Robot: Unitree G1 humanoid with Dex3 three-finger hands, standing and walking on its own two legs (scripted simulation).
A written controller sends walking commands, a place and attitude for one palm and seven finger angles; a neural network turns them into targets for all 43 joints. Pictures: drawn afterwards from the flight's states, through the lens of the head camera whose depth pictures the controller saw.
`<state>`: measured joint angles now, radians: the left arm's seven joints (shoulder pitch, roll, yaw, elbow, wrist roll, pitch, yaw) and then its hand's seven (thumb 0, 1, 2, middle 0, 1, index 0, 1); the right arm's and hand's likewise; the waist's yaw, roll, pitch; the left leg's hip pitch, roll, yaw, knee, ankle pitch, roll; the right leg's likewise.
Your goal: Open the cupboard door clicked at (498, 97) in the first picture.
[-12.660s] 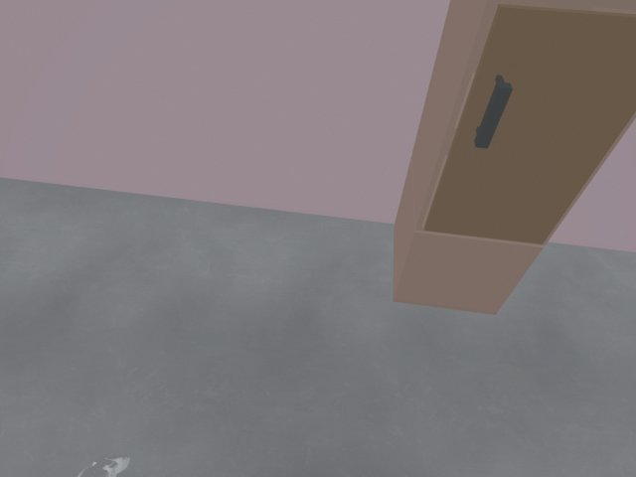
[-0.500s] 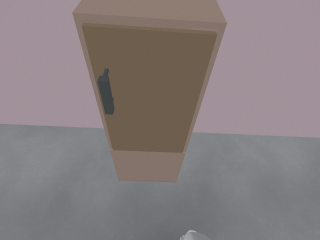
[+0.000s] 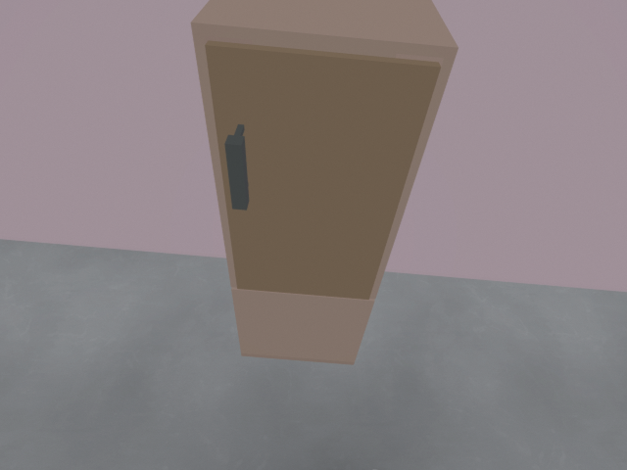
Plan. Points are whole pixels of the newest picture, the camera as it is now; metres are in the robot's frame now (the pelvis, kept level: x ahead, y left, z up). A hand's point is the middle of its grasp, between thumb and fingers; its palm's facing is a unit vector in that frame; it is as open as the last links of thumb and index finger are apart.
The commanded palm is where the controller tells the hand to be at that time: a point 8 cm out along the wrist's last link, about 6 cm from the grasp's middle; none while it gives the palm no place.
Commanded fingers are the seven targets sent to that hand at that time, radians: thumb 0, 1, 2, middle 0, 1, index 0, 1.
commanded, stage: come to a stop and stand still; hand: left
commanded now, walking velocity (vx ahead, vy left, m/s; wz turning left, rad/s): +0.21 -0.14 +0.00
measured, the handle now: (240, 167) +0.57 +0.17 +0.08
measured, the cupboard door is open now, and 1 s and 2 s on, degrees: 0 0 0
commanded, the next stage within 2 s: look again from close up in 0.92 s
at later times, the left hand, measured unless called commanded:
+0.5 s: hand out of the picture -0.01 +0.15 -0.15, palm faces -0.01 -0.98 -0.18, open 7.4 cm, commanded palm none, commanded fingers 0.00 0.90 0.90 -0.20 -0.30 -0.20 -0.30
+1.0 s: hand out of the picture -0.03 +0.08 -0.16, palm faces +0.07 -0.99 -0.13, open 7.3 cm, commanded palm none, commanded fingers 0.00 0.90 0.90 -0.20 -0.30 -0.20 -0.30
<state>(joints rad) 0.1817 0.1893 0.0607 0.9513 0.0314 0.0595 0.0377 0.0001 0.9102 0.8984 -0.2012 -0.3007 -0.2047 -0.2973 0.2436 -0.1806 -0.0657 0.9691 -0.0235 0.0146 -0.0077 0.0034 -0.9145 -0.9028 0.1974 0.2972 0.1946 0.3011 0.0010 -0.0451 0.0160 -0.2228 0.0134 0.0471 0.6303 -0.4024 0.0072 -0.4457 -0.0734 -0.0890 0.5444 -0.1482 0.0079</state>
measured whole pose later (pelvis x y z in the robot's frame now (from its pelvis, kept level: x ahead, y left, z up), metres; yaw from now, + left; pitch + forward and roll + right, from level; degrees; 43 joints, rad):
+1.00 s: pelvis +0.00 -0.06 +0.02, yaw +0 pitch -2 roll +0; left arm 0.32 0.10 0.00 1.14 0.01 -0.01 0.03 0.01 0.92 0.90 -0.20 -0.30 -0.20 -0.30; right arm 0.24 -0.15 -0.02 1.13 -0.01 0.00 -0.05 0.02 -0.94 -0.90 0.20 0.30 0.20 0.30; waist 0.02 -0.01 0.04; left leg -0.16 0.05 0.06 0.41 -0.21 -0.02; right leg -0.12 0.01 -0.07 0.39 -0.24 -0.03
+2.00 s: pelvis +0.03 -0.02 +0.01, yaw +1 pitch +0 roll -1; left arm 0.45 0.13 0.01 1.12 0.02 -0.02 0.03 0.00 0.91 0.90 -0.20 -0.30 -0.20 -0.30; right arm 0.33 -0.12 0.00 1.09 -0.02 -0.03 -0.02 0.01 -0.91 -0.90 0.20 0.30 0.20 0.30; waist 0.03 -0.05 -0.01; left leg -0.25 0.00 0.06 0.60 -0.35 0.03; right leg -0.19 -0.04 -0.05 0.57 -0.37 0.01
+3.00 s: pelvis -0.03 -0.04 +0.02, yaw +1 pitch -1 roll +0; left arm 0.41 0.12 -0.01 1.12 0.01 0.00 0.03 0.00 0.91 0.90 -0.20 -0.30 -0.20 -0.30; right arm 0.35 -0.10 0.01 1.13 -0.01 0.00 -0.02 0.01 -0.91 -0.90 0.20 0.30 0.20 0.30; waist 0.02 -0.03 0.02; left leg -0.25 0.02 0.05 0.44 -0.18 0.01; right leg -0.21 -0.02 -0.10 0.43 -0.20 -0.01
